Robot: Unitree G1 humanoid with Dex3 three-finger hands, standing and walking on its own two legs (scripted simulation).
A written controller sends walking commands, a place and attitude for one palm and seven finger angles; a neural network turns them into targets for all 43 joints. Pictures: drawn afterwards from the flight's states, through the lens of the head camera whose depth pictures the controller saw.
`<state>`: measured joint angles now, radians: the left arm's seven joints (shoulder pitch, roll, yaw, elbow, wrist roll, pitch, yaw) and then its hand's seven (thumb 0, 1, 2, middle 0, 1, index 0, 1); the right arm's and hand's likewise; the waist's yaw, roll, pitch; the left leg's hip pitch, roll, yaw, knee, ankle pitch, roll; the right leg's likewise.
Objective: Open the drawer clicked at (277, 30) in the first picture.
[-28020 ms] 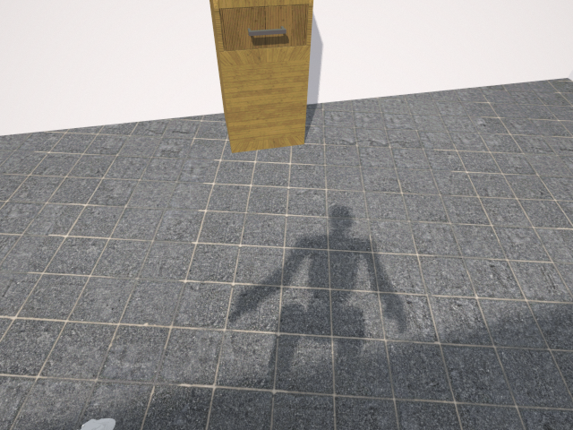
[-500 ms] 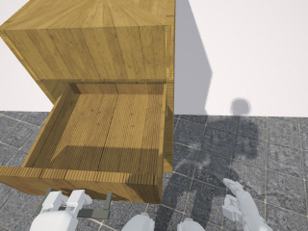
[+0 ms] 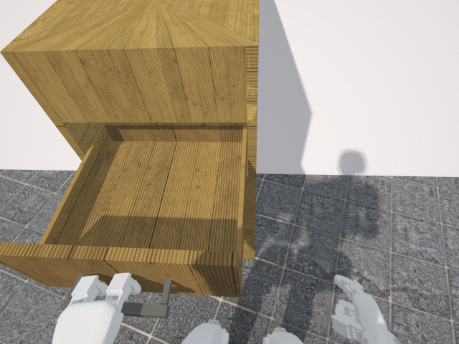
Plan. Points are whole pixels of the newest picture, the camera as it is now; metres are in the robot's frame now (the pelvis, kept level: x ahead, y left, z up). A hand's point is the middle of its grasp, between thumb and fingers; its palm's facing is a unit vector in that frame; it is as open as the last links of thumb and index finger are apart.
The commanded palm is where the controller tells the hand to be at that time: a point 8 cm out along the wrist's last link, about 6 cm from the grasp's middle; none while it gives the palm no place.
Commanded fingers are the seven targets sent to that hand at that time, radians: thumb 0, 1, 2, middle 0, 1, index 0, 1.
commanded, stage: lift the hand off the handle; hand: left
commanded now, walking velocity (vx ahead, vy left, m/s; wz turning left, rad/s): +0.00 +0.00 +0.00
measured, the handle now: (119, 296) +0.20 +0.21 +0.00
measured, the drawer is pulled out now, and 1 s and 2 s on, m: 0.29 0.29 0.29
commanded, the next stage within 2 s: none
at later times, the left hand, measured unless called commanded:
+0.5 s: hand (95, 327) +0.15 +0.22 +0.02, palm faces -0.04 -0.16 -0.99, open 13.8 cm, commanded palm +0.12 +0.21 +0.08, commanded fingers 0.00 -0.50 0.30 -0.30 -1.20 -0.30 -1.20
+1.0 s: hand (88, 322) +0.15 +0.22 +0.05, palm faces -0.06 -0.18 -0.98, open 13.5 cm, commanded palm +0.13 +0.21 +0.12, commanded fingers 0.00 -0.50 0.30 -0.30 -1.20 -0.30 -1.20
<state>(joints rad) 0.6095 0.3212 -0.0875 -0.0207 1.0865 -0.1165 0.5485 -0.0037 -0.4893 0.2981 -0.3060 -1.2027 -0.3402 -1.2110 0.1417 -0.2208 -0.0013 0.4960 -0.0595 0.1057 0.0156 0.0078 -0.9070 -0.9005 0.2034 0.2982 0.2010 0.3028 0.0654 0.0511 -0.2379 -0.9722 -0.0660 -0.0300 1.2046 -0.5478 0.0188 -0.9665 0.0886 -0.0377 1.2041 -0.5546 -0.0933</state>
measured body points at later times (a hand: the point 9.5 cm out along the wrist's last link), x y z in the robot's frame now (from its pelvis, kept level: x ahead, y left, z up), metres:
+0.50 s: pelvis +0.01 +0.02 +0.02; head +0.05 -0.02 +0.47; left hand +0.14 +0.23 +0.08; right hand +0.23 -0.19 -0.07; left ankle +0.02 +0.11 -0.64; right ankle +0.01 -0.07 -0.64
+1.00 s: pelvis +0.02 +0.02 +0.03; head +0.05 -0.01 +0.48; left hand +0.15 +0.22 +0.10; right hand +0.23 -0.19 -0.05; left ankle +0.02 +0.11 -0.64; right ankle +0.01 -0.07 -0.64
